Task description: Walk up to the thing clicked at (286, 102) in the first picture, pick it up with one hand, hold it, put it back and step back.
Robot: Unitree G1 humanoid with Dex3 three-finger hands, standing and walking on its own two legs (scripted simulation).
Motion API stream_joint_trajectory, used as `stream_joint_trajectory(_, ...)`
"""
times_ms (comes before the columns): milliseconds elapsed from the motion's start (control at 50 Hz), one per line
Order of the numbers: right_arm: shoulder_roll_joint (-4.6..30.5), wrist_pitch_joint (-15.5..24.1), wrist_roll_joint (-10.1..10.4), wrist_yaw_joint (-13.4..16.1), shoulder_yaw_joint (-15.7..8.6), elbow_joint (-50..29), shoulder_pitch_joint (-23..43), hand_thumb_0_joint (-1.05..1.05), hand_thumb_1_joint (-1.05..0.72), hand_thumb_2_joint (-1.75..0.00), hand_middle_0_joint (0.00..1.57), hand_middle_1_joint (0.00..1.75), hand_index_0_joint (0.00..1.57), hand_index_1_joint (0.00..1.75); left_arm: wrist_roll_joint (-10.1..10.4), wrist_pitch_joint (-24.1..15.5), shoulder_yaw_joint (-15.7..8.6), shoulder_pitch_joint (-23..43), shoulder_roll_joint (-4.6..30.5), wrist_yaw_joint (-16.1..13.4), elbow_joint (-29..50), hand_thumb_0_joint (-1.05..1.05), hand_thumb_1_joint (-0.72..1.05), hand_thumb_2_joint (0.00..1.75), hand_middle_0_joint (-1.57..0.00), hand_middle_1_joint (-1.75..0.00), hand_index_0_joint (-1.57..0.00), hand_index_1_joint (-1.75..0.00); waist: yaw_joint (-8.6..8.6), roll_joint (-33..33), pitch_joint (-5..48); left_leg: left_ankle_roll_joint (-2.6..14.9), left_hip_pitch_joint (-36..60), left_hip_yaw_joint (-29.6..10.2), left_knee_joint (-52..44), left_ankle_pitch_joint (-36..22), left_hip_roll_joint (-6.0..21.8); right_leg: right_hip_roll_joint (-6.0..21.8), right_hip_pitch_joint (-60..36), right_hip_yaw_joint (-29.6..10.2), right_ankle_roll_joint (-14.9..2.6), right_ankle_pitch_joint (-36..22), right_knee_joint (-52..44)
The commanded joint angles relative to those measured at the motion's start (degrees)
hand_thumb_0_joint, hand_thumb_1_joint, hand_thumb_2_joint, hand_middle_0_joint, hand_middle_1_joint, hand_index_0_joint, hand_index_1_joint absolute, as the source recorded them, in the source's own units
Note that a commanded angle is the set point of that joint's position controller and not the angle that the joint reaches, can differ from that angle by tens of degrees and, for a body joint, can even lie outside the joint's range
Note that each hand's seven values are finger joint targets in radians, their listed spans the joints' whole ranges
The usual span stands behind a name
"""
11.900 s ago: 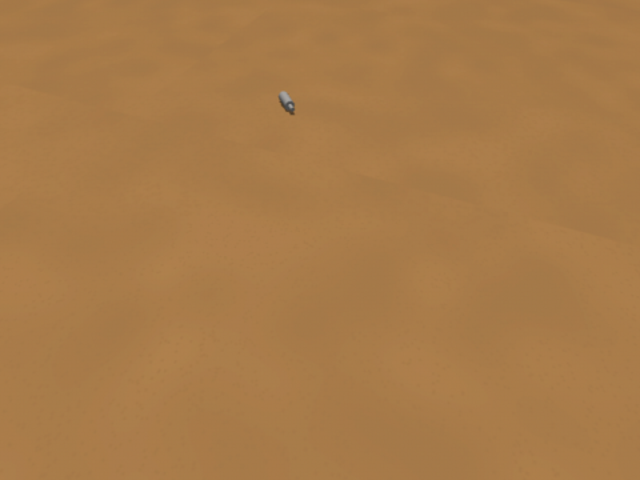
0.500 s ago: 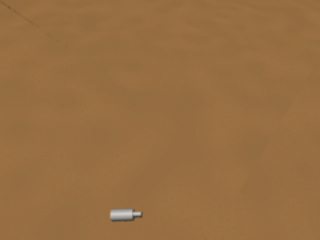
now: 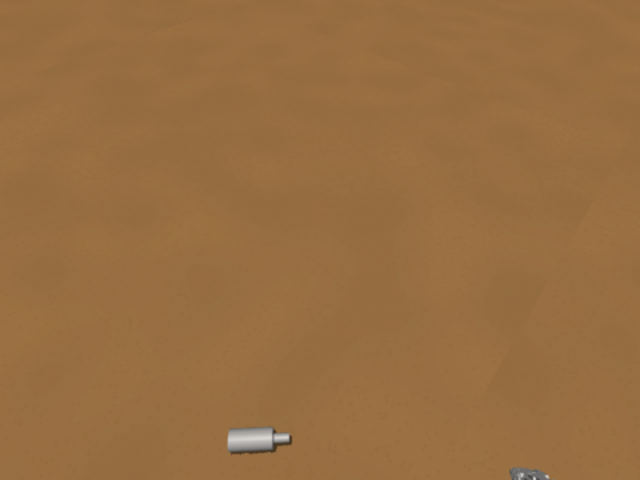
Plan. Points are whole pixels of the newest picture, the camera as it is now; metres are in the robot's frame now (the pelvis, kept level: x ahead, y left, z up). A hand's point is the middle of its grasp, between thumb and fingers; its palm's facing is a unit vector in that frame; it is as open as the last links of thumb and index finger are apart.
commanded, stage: walk up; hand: left
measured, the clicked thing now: (259, 438) +0.35 +0.16 -0.75
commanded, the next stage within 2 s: stand in 0.56 s
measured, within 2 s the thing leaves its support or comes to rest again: neither
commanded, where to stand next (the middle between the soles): -0.02 -0.02 m, yaw -1 degrees
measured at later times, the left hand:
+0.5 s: hand out of the picture +0.07 +0.25 -0.16, palm faces +0.01 -0.95 -0.33, open 7.4 cm
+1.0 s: hand out of the picture +0.06 +0.25 -0.16, palm faces -0.01 -0.94 -0.34, open 7.4 cm
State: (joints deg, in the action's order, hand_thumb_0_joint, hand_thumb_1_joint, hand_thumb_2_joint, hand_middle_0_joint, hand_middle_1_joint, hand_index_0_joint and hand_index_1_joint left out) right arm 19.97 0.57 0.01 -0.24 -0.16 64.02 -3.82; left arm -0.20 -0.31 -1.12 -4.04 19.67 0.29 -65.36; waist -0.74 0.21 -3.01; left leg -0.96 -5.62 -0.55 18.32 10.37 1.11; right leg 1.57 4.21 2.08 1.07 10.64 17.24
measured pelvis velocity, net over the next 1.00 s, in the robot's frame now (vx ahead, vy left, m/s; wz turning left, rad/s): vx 0.00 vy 0.00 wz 0.00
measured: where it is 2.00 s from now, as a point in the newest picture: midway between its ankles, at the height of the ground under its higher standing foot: outside the picture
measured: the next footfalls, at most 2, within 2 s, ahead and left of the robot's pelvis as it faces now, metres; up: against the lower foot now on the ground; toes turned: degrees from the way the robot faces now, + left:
none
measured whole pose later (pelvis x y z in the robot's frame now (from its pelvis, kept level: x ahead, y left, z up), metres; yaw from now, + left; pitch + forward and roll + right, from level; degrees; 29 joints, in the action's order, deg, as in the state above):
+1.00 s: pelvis +0.00 +0.00 +0.00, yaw +0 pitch -2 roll +0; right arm 20.3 0.6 -0.5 -0.4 0.7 64.7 -6.6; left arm -0.4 -0.4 -0.4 -7.1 19.9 0.4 -65.3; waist -0.5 0.5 -2.9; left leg -1.2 -6.5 -0.4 18.2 10.0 1.2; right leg 1.5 5.7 1.8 0.8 10.8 18.3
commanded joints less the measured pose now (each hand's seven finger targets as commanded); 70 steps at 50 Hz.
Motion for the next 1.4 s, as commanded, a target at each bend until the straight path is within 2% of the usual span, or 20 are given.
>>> stream_joint_trajectory(0,11.99,1.16,0.01,0.66,-2.36,-3.35,2.51,0.0,-0.9,-0.9,0.2,0.3,0.2,0.3,-0.13,-1.36,-2.13,2.08,12.24,-0.59,2.95,0.0,0.9,0.9,-0.2,-0.3,-0.2,-0.3,0.32,-0.17,4.81,2.08,-0.38,-4.77,-2.47,-11.2,6.07,6.12,-1.91,-4.31,-1.55,-10.02,-2.29)
stream_joint_trajectory(520,12.21,1.33,-0.35,0.79,-2.28,-2.27,0.09,0.0,-0.9,-0.9,0.2,0.3,0.2,0.3,-0.31,-0.84,-2.47,1.71,12.12,-0.27,3.06,0.0,0.9,0.9,-0.2,-0.3,-0.2,-0.3,0.56,-0.08,3.78,2.34,-2.4,-5.07,-3.12,-6.32,5.54,5.7,-0.15,-4.83,-1.83,-5.85,-2.01)
stream_joint_trajectory(540,12.31,1.23,-0.8,0.88,-2.14,-2.56,0.22,0.0,-0.9,-0.9,0.2,0.3,0.2,0.3,-0.54,-0.98,-2.05,0.15,12.09,-0.44,2.79,0.0,0.9,0.9,-0.2,-0.3,-0.2,-0.3,0.29,0.79,4.32,1.96,-0.72,-5.01,-2.97,-6.31,6.43,6.57,0.57,-4.95,-2.05,-4.37,-2.35)
stream_joint_trajectory(560,11.9,1.22,-0.8,0.84,-1.96,-2.39,-0.25,0.0,-0.9,-0.9,0.2,0.3,0.2,0.3,-0.49,-1.15,-1.99,0.74,12.28,-0.43,2.71,0.0,0.9,0.9,-0.2,-0.3,-0.2,-0.3,0.71,0.52,3.76,2.0,-1.11,-5.0,-2.91,-6.28,6.26,6.69,0.76,-5.43,-2.09,-4.28,-2.54)
stream_joint_trajectory(680,12.13,1.21,-0.66,0.62,-1.87,-2.75,-0.34,0.0,-0.9,-0.9,0.2,0.3,0.2,0.3,-0.42,-1.58,-1.64,0.11,12.47,-0.48,3.21,0.0,0.9,0.9,-0.2,-0.3,-0.2,-0.3,0.71,0.1,3.53,2.09,-1.01,-4.79,-2.67,-7.52,6.25,6.7,1.31,-5.39,-1.92,-6.54,-2.76)
stream_joint_trajectory(940,12.24,1.1,-0.58,0.52,-1.54,-2.7,-0.7,0.0,-0.9,-0.9,0.2,0.3,0.2,0.3,-0.3,-1.54,-1.37,-0.9,13.08,-0.57,3.17,0.0,0.9,0.9,-0.2,-0.3,-0.2,-0.3,0.66,-0.67,3.6,1.72,-0.73,-4.93,-2.78,-7.05,6.25,6.58,1.6,-5.43,-1.98,-5.53,-2.3)
stream_joint_trajectory(1180,12.64,1.19,-0.53,0.68,-1.57,-2.81,-0.5,0.0,-0.9,-0.9,0.2,0.3,0.2,0.3,-0.28,-1.63,-1.05,-1.24,12.72,-0.77,3.7,0.0,0.9,0.9,-0.2,-0.3,-0.2,-0.3,0.5,0.19,5.24,1.89,0.46,-4.33,-1.44,-12.69,6.69,6.78,-0.19,-5.13,-1.9,-12.14,-1.32)
stream_joint_trajectory(1380,12.49,1.21,-0.54,0.76,-1.55,-3.13,-0.69,0.0,-0.9,-0.9,0.2,0.3,0.2,0.3,-0.39,-1.35,-1.22,-1.01,12.67,-0.74,3.71,0.0,0.9,0.9,-0.2,-0.3,-0.2,-0.3,0.49,0.19,3.81,1.78,-0.5,-4.33,-2.64,-10.59,6.55,6.57,0.05,-4.96,-1.9,-9.64,-1.72)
